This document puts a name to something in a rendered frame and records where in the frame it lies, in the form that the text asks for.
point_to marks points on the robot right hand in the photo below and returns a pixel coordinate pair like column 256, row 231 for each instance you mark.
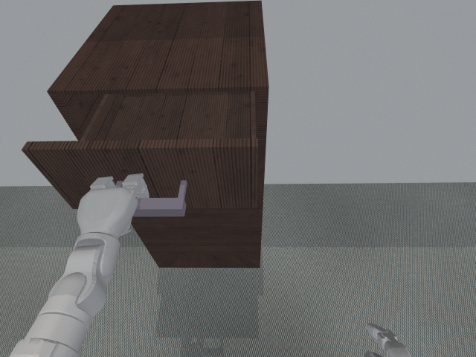
column 387, row 341

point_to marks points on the handle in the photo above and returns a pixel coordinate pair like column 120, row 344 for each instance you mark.
column 161, row 206

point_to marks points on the cabinet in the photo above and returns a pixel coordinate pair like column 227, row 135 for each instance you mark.
column 178, row 48

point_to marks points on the robot left forearm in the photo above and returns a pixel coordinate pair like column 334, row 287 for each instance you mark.
column 63, row 322

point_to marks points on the drawer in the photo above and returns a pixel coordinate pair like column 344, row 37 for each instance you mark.
column 206, row 138

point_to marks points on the robot left hand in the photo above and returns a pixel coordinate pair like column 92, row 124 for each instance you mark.
column 109, row 209

